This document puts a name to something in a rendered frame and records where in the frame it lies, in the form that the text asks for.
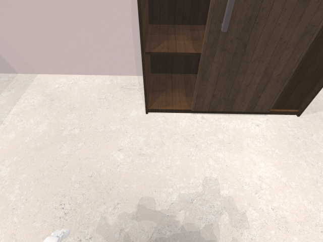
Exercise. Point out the robot left hand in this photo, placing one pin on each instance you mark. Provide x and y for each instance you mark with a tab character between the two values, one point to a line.
58	236

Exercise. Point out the wardrobe door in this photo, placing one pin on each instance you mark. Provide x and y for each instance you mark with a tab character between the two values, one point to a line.
305	78
246	68

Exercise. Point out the handle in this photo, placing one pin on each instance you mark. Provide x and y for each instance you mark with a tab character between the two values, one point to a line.
227	16

